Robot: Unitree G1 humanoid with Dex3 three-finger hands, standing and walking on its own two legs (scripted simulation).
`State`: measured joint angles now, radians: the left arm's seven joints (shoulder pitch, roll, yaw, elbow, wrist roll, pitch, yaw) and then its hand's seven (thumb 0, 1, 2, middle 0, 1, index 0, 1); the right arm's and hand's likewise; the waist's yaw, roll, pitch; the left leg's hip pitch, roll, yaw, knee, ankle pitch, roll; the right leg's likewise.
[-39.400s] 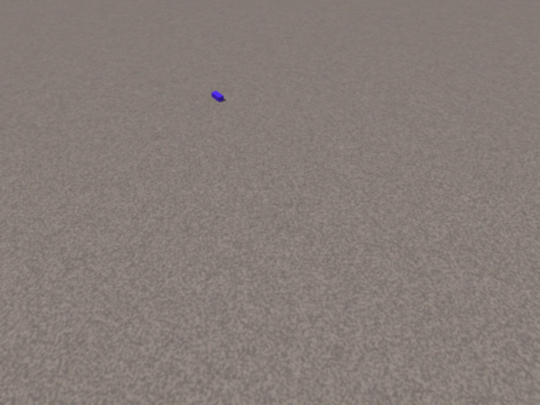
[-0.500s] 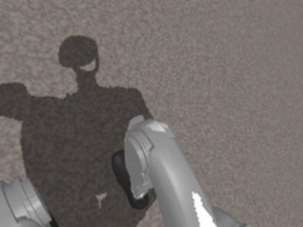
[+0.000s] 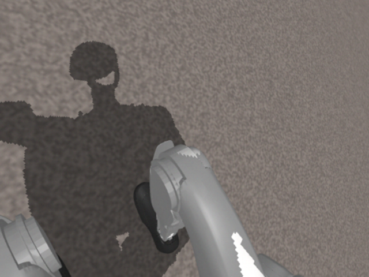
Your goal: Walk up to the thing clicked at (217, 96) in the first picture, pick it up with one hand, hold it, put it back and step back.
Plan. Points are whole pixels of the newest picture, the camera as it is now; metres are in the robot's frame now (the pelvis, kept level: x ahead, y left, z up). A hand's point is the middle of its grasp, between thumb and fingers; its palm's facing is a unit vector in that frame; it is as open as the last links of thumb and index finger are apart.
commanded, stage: close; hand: left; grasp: from above
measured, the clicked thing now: out of the picture +0.47 +0.32 -0.29
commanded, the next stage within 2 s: settle in 0.82 s
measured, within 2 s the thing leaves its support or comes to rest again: leaves its support in 1.24 s
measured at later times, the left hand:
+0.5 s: hand out of the picture +0.45 +0.31 -0.26, palm faces -0.44 -0.17 -0.88, open 7.5 cm
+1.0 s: hand out of the picture +0.46 +0.31 -0.26, palm faces -0.44 -0.17 -0.88, open 6.9 cm
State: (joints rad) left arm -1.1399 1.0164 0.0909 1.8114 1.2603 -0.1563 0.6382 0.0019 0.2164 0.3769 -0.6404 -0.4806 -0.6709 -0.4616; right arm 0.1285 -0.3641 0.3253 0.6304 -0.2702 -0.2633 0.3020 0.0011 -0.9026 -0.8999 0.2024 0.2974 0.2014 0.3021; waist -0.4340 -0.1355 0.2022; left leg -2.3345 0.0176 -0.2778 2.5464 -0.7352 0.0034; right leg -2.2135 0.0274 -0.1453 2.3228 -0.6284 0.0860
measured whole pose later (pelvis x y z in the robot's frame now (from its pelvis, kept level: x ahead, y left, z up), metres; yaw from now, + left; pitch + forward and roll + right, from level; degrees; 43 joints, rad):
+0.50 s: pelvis +0.00 +0.00 +0.00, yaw +0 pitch +27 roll -16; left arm -1.15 1.04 0.07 1.82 1.26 -0.17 0.65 0.00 0.43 0.16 -0.80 -0.27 -0.89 -0.27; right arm 0.12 -0.37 0.34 0.61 -0.27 -0.26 0.29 0.00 -0.90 -0.90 0.20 0.30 0.20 0.30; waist -0.44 -0.15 0.22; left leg -2.32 0.02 -0.28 2.54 -0.73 0.01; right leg -2.20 0.03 -0.15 2.31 -0.62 0.09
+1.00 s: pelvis +0.00 +0.00 +0.00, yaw +0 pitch +28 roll -16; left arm -1.16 1.04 0.07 1.81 1.26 -0.16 0.63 0.01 0.50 0.00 -1.00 -0.12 -1.02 -0.10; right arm 0.13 -0.37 0.34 0.61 -0.26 -0.25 0.27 0.00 -0.90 -0.90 0.20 0.30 0.20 0.30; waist -0.44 -0.14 0.21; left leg -2.33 0.02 -0.27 2.53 -0.73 0.01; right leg -2.20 0.03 -0.15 2.31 -0.62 0.09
